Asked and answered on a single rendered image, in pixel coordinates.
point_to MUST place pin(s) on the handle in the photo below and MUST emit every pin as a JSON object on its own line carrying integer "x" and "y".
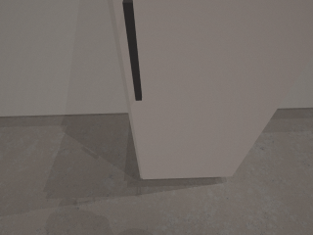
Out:
{"x": 128, "y": 11}

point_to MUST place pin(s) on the fridge door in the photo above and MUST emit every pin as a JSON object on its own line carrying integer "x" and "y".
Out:
{"x": 212, "y": 73}

